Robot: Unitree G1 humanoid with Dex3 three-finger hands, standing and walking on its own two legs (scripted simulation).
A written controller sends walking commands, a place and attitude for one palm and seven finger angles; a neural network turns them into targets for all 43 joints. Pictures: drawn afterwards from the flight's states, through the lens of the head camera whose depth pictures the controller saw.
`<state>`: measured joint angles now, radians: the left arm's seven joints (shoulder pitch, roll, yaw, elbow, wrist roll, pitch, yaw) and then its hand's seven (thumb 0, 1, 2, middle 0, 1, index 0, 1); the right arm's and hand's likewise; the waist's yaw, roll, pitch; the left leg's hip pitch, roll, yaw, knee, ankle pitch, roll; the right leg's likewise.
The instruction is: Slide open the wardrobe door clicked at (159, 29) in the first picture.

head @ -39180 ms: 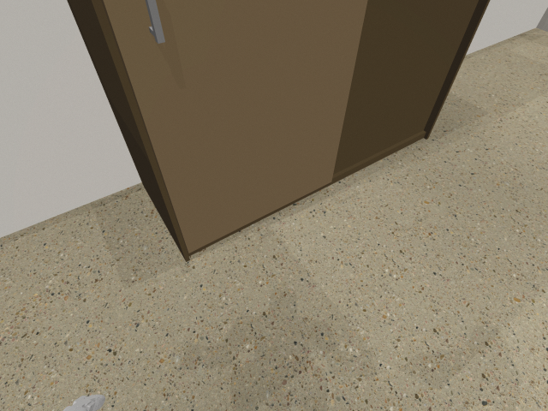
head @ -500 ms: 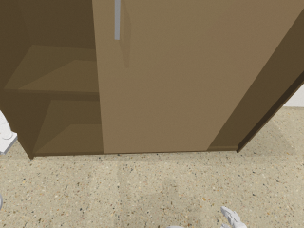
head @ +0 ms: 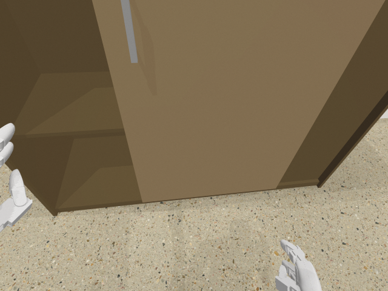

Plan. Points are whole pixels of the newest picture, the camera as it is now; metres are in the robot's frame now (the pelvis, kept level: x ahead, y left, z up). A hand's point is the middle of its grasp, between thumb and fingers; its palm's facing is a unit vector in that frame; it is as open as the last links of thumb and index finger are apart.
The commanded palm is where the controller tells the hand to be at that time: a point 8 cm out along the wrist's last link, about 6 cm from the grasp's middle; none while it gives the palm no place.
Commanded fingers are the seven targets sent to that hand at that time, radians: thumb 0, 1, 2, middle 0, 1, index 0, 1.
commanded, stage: stop stepping back and stand still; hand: left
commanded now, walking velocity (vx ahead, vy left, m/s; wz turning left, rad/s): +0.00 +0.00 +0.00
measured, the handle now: (129, 23) +0.66 +0.20 +0.24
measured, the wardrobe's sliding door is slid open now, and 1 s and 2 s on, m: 0.46 0.46 0.46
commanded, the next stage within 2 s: let the arm hang, fingers relaxed in 0.82 s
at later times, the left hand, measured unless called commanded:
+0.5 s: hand (61, 170) +0.27 +0.23 +0.16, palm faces +0.37 -0.75 -0.55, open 7.4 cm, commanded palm +0.20 +0.27 +0.17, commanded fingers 0.00 0.90 0.90 -0.20 -0.30 -0.20 -0.30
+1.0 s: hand (75, 190) +0.29 +0.25 +0.06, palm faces +0.27 -0.81 -0.52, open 7.4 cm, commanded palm none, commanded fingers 0.00 0.90 0.90 -0.20 -0.30 -0.20 -0.30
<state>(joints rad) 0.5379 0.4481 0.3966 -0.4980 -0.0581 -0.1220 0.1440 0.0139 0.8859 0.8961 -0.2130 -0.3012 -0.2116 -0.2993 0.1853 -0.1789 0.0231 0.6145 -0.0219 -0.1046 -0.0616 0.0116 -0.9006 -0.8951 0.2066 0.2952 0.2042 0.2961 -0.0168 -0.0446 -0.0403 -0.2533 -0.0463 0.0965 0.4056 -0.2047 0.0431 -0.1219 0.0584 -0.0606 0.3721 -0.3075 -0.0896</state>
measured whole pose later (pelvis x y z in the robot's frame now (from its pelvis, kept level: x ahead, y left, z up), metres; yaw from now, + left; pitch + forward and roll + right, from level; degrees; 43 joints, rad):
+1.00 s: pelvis +0.08 -0.01 -0.01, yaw +1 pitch +4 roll +1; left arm 0.39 0.39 0.25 -0.05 0.01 -0.11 0.08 0.00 0.89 0.90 -0.21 -0.30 -0.21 -0.30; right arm 0.18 -0.28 -0.01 0.68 -0.01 -0.05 0.00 0.01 -0.90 -0.90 0.20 0.29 0.20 0.30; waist 0.01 0.04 -0.05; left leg -0.40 -0.02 0.04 0.70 -0.22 0.03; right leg -0.16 0.06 -0.07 0.59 -0.40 -0.07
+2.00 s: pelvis +0.05 +0.02 +0.00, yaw +1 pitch -1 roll +0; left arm 0.27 0.16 -0.02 1.12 0.00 0.00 0.03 0.00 0.92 0.90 -0.20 -0.30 -0.20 -0.30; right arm 0.25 -0.17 0.02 1.14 -0.02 0.00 -0.04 0.00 -0.91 -0.90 0.20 0.29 0.20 0.30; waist -0.01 -0.01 0.02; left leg -0.17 -0.05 0.06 0.37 -0.18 0.06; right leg -0.03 0.02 0.01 0.36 -0.30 -0.02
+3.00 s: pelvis +0.02 +0.04 +0.00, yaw +2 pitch -1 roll +0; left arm 0.24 0.21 -0.01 1.15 0.01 -0.01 0.03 0.00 0.90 0.90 -0.20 -0.30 -0.20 -0.30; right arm 0.19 -0.21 0.00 1.14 -0.01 -0.01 -0.03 0.00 -0.91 -0.90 0.20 0.29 0.20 0.30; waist -0.01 -0.01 0.05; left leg -0.21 -0.08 0.05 0.34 -0.12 0.09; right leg -0.08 0.00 0.00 0.35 -0.26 0.00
